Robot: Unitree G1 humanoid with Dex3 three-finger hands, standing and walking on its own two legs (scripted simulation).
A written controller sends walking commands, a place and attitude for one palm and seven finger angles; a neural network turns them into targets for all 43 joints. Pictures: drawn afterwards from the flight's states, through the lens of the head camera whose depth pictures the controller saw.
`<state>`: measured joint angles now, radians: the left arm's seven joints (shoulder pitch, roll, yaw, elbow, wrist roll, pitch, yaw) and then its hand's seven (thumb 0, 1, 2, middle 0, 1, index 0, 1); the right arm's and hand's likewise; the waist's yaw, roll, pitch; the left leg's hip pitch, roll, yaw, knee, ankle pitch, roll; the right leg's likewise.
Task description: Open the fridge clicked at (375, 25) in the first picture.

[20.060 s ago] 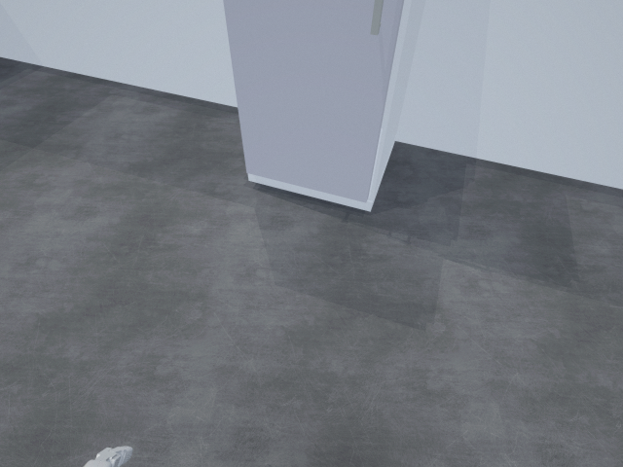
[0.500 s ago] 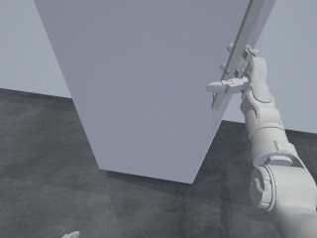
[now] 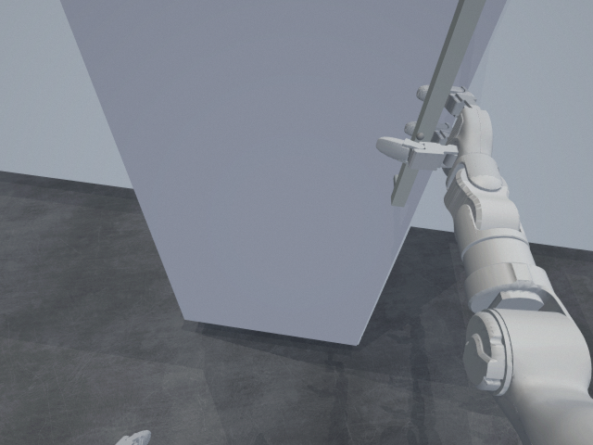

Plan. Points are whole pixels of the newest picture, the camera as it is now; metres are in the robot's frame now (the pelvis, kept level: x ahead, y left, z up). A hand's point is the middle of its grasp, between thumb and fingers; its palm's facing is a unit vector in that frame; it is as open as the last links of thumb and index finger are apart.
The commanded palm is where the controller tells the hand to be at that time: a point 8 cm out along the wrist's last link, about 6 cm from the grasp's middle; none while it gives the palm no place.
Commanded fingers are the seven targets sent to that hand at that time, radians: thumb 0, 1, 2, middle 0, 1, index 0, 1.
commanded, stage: grip the handle and tug to test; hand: right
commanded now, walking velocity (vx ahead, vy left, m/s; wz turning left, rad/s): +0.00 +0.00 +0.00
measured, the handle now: (433, 91) +0.53 -0.11 +0.24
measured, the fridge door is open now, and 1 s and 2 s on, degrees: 0 0 4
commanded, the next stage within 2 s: pull the door a little, standing still in 1.10 s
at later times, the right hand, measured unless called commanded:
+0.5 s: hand (413, 135) +0.48 -0.09 +0.20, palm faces +0.02 +1.00 +0.02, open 5.8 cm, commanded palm +0.45 -0.14 +0.20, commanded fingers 0.00 -0.90 -0.90 0.45 1.40 0.45 1.40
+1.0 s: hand (412, 136) +0.48 -0.09 +0.20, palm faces +0.03 +1.00 +0.02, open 5.7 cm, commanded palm +0.43 -0.14 +0.20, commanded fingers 0.00 -0.90 -0.90 0.45 1.40 0.45 1.40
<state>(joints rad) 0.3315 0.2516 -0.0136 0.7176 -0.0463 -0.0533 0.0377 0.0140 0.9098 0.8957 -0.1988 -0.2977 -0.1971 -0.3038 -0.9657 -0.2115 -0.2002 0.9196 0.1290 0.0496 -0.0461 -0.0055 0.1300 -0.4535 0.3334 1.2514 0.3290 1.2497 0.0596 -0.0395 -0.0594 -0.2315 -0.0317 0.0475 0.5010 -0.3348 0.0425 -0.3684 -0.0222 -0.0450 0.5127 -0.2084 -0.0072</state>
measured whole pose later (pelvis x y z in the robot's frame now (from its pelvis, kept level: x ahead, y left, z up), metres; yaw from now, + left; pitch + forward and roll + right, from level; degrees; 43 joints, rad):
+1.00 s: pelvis +0.02 +0.00 +0.00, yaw +2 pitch +4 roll -1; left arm 0.33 0.26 0.00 0.68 -0.05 -0.03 0.03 0.01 0.91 0.90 -0.20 -0.30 -0.20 -0.30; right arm -0.82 -0.20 -0.22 0.72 0.14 0.10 -0.05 0.01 -0.74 -0.79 0.34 1.40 0.36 1.37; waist 0.06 -0.04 -0.06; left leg -0.19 -0.04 0.01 0.46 -0.33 0.05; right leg -0.31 -0.03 -0.07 0.47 -0.22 0.00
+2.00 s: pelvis +0.14 +0.05 +0.01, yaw +5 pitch +0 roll -3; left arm 0.13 0.21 0.00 0.48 0.00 0.06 0.03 0.01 0.91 0.90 -0.20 -0.30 -0.20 -0.30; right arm 0.06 -0.25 -0.16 -0.38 0.10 0.02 -0.09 -0.08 -0.60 -0.79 0.43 1.39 0.28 1.37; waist -0.02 -0.08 0.12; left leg -0.35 -0.05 0.04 0.61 -0.25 -0.01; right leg -0.07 -0.03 0.01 0.49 -0.22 0.01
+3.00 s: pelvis +0.00 +0.28 +0.00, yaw -20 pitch -1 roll +3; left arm 0.18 0.17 0.01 0.63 0.01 -0.10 0.05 0.02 0.91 0.90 -0.20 -0.30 -0.19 -0.30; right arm 0.01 -0.29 -0.15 -0.40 0.03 -0.11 -0.11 -0.06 -0.58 -0.77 0.46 1.40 0.27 1.38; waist 0.05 -0.01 0.15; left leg -0.52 -0.04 0.03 1.02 -0.43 -0.04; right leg -0.30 -0.04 0.07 0.52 -0.20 0.01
